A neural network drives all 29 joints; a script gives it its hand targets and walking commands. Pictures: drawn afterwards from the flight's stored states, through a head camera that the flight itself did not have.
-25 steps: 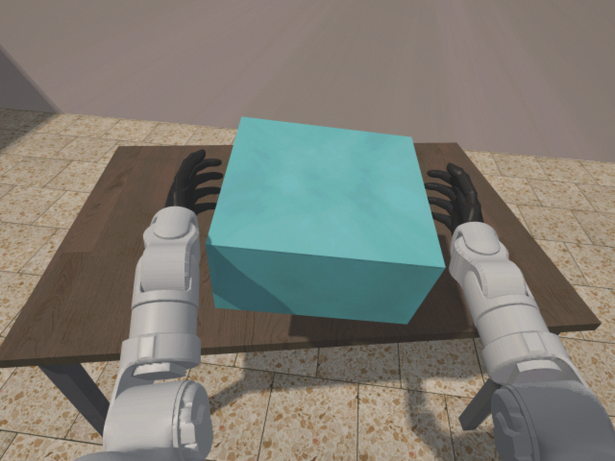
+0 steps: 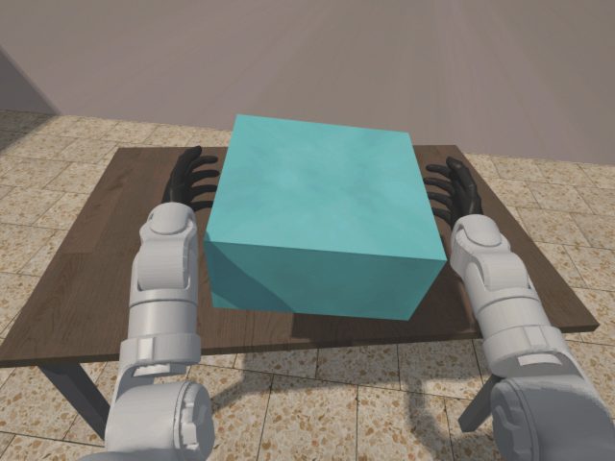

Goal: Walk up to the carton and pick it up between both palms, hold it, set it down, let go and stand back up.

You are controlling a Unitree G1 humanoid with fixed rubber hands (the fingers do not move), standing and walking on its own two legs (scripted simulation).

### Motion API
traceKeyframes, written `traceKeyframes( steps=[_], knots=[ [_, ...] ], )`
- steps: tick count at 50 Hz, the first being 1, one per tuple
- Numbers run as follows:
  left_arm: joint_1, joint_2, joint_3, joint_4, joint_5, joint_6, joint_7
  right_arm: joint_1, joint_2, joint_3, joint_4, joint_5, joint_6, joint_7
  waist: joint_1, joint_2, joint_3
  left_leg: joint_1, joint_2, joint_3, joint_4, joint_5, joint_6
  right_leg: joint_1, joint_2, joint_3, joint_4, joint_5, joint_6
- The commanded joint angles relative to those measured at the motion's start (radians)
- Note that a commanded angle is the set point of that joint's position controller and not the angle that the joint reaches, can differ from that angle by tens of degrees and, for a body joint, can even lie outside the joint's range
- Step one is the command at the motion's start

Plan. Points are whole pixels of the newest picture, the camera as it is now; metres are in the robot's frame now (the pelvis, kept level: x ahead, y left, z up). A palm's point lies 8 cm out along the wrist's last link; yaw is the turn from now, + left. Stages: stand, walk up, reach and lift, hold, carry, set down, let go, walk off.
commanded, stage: hold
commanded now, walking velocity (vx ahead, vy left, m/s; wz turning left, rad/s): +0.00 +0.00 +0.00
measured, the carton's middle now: (319, 212) +0.43 +0.01 +0.12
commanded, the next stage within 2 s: none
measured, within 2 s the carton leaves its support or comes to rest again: neither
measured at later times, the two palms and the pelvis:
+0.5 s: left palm (174, 204) +0.35 +0.19 +0.19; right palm (467, 211) +0.36 -0.18 +0.19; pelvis +0.00 +0.00 +0.00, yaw +0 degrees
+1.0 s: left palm (171, 203) +0.35 +0.19 +0.20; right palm (469, 209) +0.35 -0.18 +0.19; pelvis -0.01 +0.00 +0.00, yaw +0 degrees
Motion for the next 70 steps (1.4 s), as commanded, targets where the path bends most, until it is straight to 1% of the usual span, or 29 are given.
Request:
traceKeyframes(
  steps=[1, 2, 3, 8, 11, 12, 16, 19, 21, 26, 27, 31, 33, 36, 40, 43, 44, 45, 48, 49, 51, 52, 56, 57, 58, 63, 65, 66, 70],
  knots=[
    [-0.465, -0.585, -0.402, -0.244, -0.136, -0.015, -0.129, -0.735, 0.541, 0.363, -0.496, 0.138, -0.054, 0.141, 0.019, 0.054, -0.34, 0.138, -0.05, 0.012, -0.032, 0.412, -0.02, 0.168, 0.073, 0.014, -0.018, 0.187, 0.002],
    [-0.478, -0.575, -0.405, -0.233, -0.134, -0.015, -0.127, -0.711, 0.535, 0.356, -0.443, 0.14, -0.042, 0.141, 0.012, 0.08, -0.297, 0.129, -0.047, 0.014, -0.033, 0.395, -0.024, 0.148, 0.065, 0.018, -0.021, 0.167, -0.001],
    [-0.482, -0.588, -0.417, -0.271, -0.143, -0.011, -0.126, -0.732, 0.552, 0.371, -0.492, 0.145, -0.044, 0.141, 0.016, 0.071, -0.34, 0.132, -0.051, 0.012, -0.027, 0.411, -0.022, 0.171, 0.067, 0.021, -0.018, 0.182, -0.003],
    [-0.457, -0.542, -0.33, -0.176, -0.077, 0.037, -0.161, -0.673, 0.5, 0.287, -0.346, 0.105, -0.004, 0.145, 0.011, 0.063, -0.142, 0.054, -0.043, 0.031, -0.086, 0.225, -0.011, 0.144, 0.055, 0.023, -0.047, 0.053, -0.01],
    [-0.466, -0.534, -0.297, -0.163, -0.076, 0.041, -0.17, -0.712, 0.52, 0.287, -0.38, 0.097, -0.007, 0.152, 0.024, 0.049, -0.171, 0.02, -0.048, 0.038, -0.112, 0.17, 0.004, 0.165, 0.047, 0.025, -0.045, 0.045, -0.007],
    [-0.472, -0.538, -0.309, -0.16, -0.083, 0.044, -0.17, -0.709, 0.518, 0.278, -0.373, 0.099, -0.004, 0.155, 0.005, 0.057, -0.178, 0.018, -0.052, 0.036, -0.109, 0.151, 0.002, 0.172, 0.047, 0.028, -0.048, 0.027, -0.014],
    [-0.505, -0.55, -0.329, -0.213, -0.101, 0.034, -0.165, -0.713, 0.536, 0.309, -0.405, 0.119, -0.009, 0.154, 0.012, 0.067, -0.233, 0.066, -0.058, 0.04, -0.091, 0.251, -0.005, 0.174, 0.055, 0.02, -0.036, 0.095, -0.009],
    [-0.526, -0.543, -0.339, -0.208, -0.107, 0.025, -0.16, -0.724, 0.535, 0.305, -0.393, 0.113, -0.007, 0.157, 0.007, 0.063, -0.225, 0.044, -0.057, 0.035, -0.094, 0.213, -0.002, 0.159, 0.052, 0.019, -0.035, 0.071, -0.005],
    [-0.519, -0.536, -0.326, -0.193, -0.104, 0.027, -0.163, -0.752, 0.538, 0.315, -0.421, 0.121, -0.006, 0.153, 0.027, 0.056, -0.23, 0.031, -0.057, 0.036, -0.088, 0.229, 0.002, 0.179, 0.052, 0.03, -0.036, 0.09, -0.006],
    [-0.509, -0.557, -0.352, -0.233, -0.114, 0.025, -0.158, -0.718, 0.533, 0.315, -0.431, 0.123, -0.01, 0.153, 0.011, 0.08, -0.253, 0.087, -0.05, 0.03, -0.074, 0.29, -0.003, 0.158, 0.058, 0.022, -0.029, 0.105, -0.008],
    [-0.489, -0.545, -0.343, -0.218, -0.112, 0.029, -0.157, -0.73, 0.544, 0.34, -0.452, 0.133, -0.009, 0.149, 0.024, 0.057, -0.27, 0.081, -0.058, 0.034, -0.067, 0.313, -0.001, 0.187, 0.058, 0.022, -0.028, 0.131, -0.002],
    [-0.468, -0.551, -0.355, -0.252, -0.114, 0.022, -0.156, -0.696, 0.555, 0.362, -0.461, 0.143, -0.002, 0.137, 0.013, 0.054, -0.284, 0.106, -0.06, 0.032, -0.054, 0.366, -0.004, 0.2, 0.058, 0.027, -0.022, 0.189, 0.004],
    [-0.441, -0.538, -0.337, -0.225, -0.102, 0.032, -0.163, -0.691, 0.539, 0.363, -0.461, 0.148, 0.005, 0.135, 0.021, 0.05, -0.252, 0.096, -0.059, 0.023, -0.055, 0.355, -0.004, 0.2, 0.057, 0.025, -0.031, 0.18, 0.003],
    [-0.503, -0.55, -0.342, -0.25, -0.103, 0.032, -0.168, -0.699, 0.535, 0.323, -0.434, 0.134, 0.005, 0.143, 0.002, 0.071, -0.231, 0.077, -0.056, 0.029, -0.071, 0.31, -0.012, 0.181, 0.06, 0.025, -0.035, 0.126, -0.006],
    [-0.49, -0.538, -0.327, -0.229, -0.091, 0.038, -0.165, -0.719, 0.53, 0.339, -0.428, 0.133, 0.001, 0.147, 0.016, 0.061, -0.246, 0.084, -0.056, 0.029, -0.075, 0.287, -0.004, 0.172, 0.057, 0.021, -0.036, 0.094, -0.003],
    [-0.514, -0.545, -0.331, -0.21, -0.098, 0.038, -0.165, -0.7, 0.519, 0.295, -0.381, 0.117, 0.007, 0.151, -0.006, 0.083, -0.2, 0.078, -0.051, 0.032, -0.084, 0.26, -0.013, 0.147, 0.056, 0.025, -0.042, 0.047, -0.01],
    [-0.507, -0.531, -0.291, -0.182, -0.08, 0.041, -0.172, -0.736, 0.527, 0.295, -0.391, 0.111, 0.004, 0.153, 0.022, 0.059, -0.189, 0.04, -0.055, 0.038, -0.098, 0.206, 0.005, 0.162, 0.048, 0.027, -0.048, 0.046, -0.009],
    [-0.518, -0.526, -0.284, -0.164, -0.076, 0.043, -0.177, -0.717, 0.524, 0.272, -0.35, 0.097, 0.01, 0.155, 0.003, 0.063, -0.163, 0.031, -0.054, 0.04, -0.108, 0.164, 0.005, 0.153, 0.047, 0.021, -0.046, 0.017, -0.01],
    [-0.517, -0.524, -0.293, -0.184, -0.082, 0.041, -0.177, -0.747, 0.533, 0.289, -0.394, 0.099, -0.004, 0.16, 0.02, 0.059, -0.206, 0.014, -0.057, 0.048, -0.111, 0.166, 0.01, 0.176, 0.04, 0.026, -0.04, 0.041, -0.009],
    [-0.539, -0.525, -0.287, -0.18, -0.082, 0.036, -0.178, -0.725, 0.519, 0.262, -0.353, 0.084, -0.001, 0.16, 0.006, 0.055, -0.184, 0.015, -0.058, 0.043, -0.119, 0.148, 0.013, 0.17, 0.041, 0.024, -0.044, 0.034, -0.008],
    [-0.551, -0.519, -0.286, -0.181, -0.083, 0.029, -0.181, -0.746, 0.547, 0.291, -0.388, 0.092, -0.003, 0.157, 0.018, 0.035, -0.21, 0.015, -0.059, 0.041, -0.116, 0.151, 0.016, 0.175, 0.042, 0.028, -0.039, 0.032, 0.001],
    [-0.508, -0.521, -0.289, -0.176, -0.084, 0.035, -0.18, -0.706, 0.544, 0.29, -0.372, 0.089, 0.005, 0.158, 0.005, 0.034, -0.206, 0.028, -0.058, 0.046, -0.118, 0.174, 0.016, 0.197, 0.041, 0.025, -0.046, 0.054, -0.006],
    [-0.51, -0.522, -0.322, -0.237, -0.101, 0.023, -0.177, -0.724, 0.552, 0.342, -0.44, 0.132, -0.006, 0.152, 0.016, 0.056, -0.259, 0.078, -0.06, 0.036, -0.081, 0.305, 0.007, 0.193, 0.05, 0.023, -0.027, 0.135, 0.005],
    [-0.499, -0.534, -0.324, -0.21, -0.098, 0.029, -0.175, -0.725, 0.542, 0.332, -0.44, 0.122, -0.003, 0.146, -0.009, 0.063, -0.261, 0.08, -0.063, 0.037, -0.08, 0.302, 0.0, 0.198, 0.046, 0.026, -0.035, 0.135, 0.0],
    [-0.519, -0.534, -0.333, -0.255, -0.108, 0.022, -0.174, -0.695, 0.539, 0.327, -0.421, 0.129, 0.0, 0.145, -0.001, 0.078, -0.263, 0.086, -0.064, 0.033, -0.072, 0.324, -0.004, 0.195, 0.05, 0.027, -0.028, 0.151, 0.002],
    [-0.482, -0.524, -0.322, -0.246, -0.104, 0.031, -0.181, -0.664, 0.531, 0.322, -0.416, 0.133, 0.01, 0.135, -0.019, 0.065, -0.225, 0.102, -0.059, 0.034, -0.069, 0.337, -0.007, 0.18, 0.056, 0.02, -0.033, 0.135, 0.001],
    [-0.481, -0.538, -0.345, -0.264, -0.109, 0.03, -0.176, -0.677, 0.529, 0.332, -0.437, 0.132, 0.006, 0.138, -0.016, 0.066, -0.257, 0.107, -0.059, 0.029, -0.065, 0.356, -0.013, 0.189, 0.057, 0.02, -0.036, 0.145, -0.004],
    [-0.492, -0.539, -0.349, -0.28, -0.118, 0.025, -0.172, -0.711, 0.542, 0.342, -0.481, 0.145, -0.001, 0.139, 0.006, 0.069, -0.295, 0.087, -0.061, 0.027, -0.058, 0.36, -0.012, 0.21, 0.055, 0.024, -0.029, 0.168, -0.003],
    [-0.477, -0.521, -0.328, -0.236, -0.098, 0.039, -0.178, -0.694, 0.518, 0.336, -0.424, 0.13, 0.009, 0.138, 0.002, 0.049, -0.226, 0.085, -0.064, 0.037, -0.07, 0.321, -0.005, 0.2, 0.052, 0.02, -0.033, 0.143, 0.001]
  ],
)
